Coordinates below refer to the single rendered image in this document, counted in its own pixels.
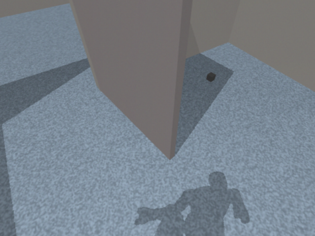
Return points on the cube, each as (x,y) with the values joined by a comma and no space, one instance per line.
(211,76)

